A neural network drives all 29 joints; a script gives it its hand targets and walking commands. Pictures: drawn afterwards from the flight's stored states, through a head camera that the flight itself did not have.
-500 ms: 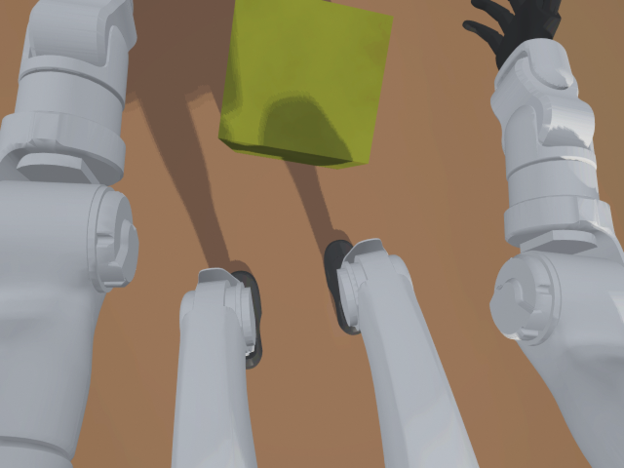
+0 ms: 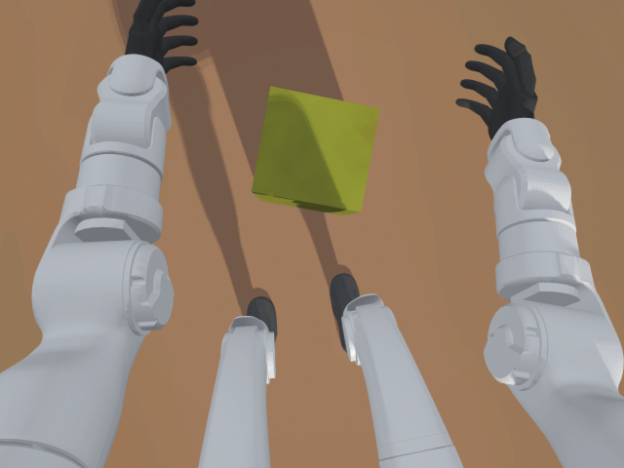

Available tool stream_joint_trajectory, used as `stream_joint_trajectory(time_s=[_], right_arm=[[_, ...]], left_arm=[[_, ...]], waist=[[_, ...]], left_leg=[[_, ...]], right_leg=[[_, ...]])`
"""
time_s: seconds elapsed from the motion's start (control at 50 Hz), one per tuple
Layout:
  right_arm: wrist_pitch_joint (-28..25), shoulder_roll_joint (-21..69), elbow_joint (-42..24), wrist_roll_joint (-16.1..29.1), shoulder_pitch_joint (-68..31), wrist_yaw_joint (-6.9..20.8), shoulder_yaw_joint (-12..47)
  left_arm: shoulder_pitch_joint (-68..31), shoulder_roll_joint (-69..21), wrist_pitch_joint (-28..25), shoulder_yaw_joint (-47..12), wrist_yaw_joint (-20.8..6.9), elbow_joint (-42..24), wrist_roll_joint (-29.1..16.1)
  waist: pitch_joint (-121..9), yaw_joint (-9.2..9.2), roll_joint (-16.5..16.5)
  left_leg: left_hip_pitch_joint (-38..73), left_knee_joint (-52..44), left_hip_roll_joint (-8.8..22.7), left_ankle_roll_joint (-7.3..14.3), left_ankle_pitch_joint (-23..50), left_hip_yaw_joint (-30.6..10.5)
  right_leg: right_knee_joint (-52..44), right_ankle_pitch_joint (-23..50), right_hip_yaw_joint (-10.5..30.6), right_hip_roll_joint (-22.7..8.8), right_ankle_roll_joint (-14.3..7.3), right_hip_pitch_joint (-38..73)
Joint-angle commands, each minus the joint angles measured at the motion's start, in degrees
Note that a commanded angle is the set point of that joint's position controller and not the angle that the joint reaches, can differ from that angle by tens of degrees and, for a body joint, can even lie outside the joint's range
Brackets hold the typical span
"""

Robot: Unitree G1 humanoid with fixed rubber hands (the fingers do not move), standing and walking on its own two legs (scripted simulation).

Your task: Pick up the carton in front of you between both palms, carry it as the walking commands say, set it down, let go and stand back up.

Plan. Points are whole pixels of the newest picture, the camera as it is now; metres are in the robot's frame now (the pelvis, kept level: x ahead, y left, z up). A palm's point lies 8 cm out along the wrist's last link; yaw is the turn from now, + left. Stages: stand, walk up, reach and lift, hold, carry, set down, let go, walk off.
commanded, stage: let go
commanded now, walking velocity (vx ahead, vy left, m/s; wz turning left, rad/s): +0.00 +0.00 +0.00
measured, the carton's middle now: (312, 161) +0.50 -0.07 -0.52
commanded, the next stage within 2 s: stand in 1.32 s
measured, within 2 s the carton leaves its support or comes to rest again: neither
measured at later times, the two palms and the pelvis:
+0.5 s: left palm (81, 232) +0.38 +0.17 +0.00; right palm (621, 257) +0.30 -0.27 +0.02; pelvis +0.06 -0.02 +0.10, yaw +0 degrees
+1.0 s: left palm out of the picture +0.25 +0.24 +0.06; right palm (623, 344) +0.25 -0.22 +0.06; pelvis +0.09 +0.02 +0.13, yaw -2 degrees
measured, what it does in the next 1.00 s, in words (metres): rises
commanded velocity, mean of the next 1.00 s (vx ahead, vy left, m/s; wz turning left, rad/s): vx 0.00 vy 0.00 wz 0.00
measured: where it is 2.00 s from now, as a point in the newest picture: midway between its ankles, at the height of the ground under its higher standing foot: (307, 339)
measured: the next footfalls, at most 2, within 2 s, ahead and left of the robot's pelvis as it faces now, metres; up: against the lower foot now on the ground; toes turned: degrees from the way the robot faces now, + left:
none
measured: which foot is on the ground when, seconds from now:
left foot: down 0.00-1.00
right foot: down 0.00-1.00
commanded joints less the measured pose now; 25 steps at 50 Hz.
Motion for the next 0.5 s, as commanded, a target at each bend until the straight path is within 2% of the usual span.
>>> stream_joint_trajectory(time_s=[0.0, 0.06, 0.12, 0.18, 0.28, 0.38, 0.48], right_arm=[[-2.0, -7.3, -7.8, -2.7, -0.4, 2.5, 0.3], [-2.9, -8.5, -10.2, -4.2, 6.9, 5.0, 2.3], [-3.7, -9.5, -12.4, -4.2, 13.3, 6.7, 4.8], [-4.5, -9.3, -13.4, -2.8, 19.9, 7.6, 8.1], [-6.3, -7.8, -13.6, 0.0, 31.1, 7.9, 12.9], [-8.4, -7.1, -15.2, 2.3, 42.1, 6.8, 16.3], [-10.2, -6.7, -18.4, 3.1, 53.0, 5.7, 18.6]], left_arm=[[-3.0, 0.0, -1.5, 2.0, 2.4, -10.5, 2.1], [6.4, -3.9, -2.2, 2.4, 5.1, -17.4, 2.8], [13.7, -5.7, -3.2, 1.5, 6.6, -24.0, 2.0], [20.9, -6.2, -4.4, 0.3, 6.9, -27.7, 0.8], [33.7, -5.8, -7.0, -1.4, 5.2, -27.6, -0.9], [46.3, -5.5, -9.5, -2.2, 3.6, -25.3, -1.6], [57.2, -4.5, -11.9, -3.4, 2.5, -25.8, -2.1]], waist=[[-61.2, -1.59, 5.7], [-59.1, -0.81, 4.2], [-53.4, -0.48, 2.3], [-46.2, 0.02, 1.0], [-36.6, 1.05, -1.5], [-31.0, 2.31, -3.7], [-25.7, 3.21, -5.1]], left_leg=[[41.3, -7.6, -1.4, -2.1, 26.5, 0.8], [43.8, -11.2, -1.4, -2.6, 26.5, 0.9], [42.7, -15.4, -1.5, -2.7, 20.5, 1.5], [41.7, -19.1, -1.4, -2.4, 13.8, 2.2], [40.4, -23.5, -0.9, -1.5, 8.3, 2.8], [43.1, -26.9, -0.7, -0.7, 8.9, 2.6], [49.9, -31.0, -0.6, 0.0, 10.8, 2.0]], right_leg=[[-4.8, 25.6, -5.1, 2.4, 2.0, 37.0], [-7.6, 26.4, -4.2, 2.2, 1.1, 43.2], [-10.7, 25.7, -2.9, 1.7, 0.6, 51.8], [-13.9, 23.3, -1.5, 1.0, 0.4, 58.8], [-18.3, 22.5, 0.9, -0.3, 0.8, 68.6], [-21.2, 28.5, 2.8, -1.2, 1.4, 77.8], [-24.5, 34.4, 3.7, -1.4, 1.9, 84.3]])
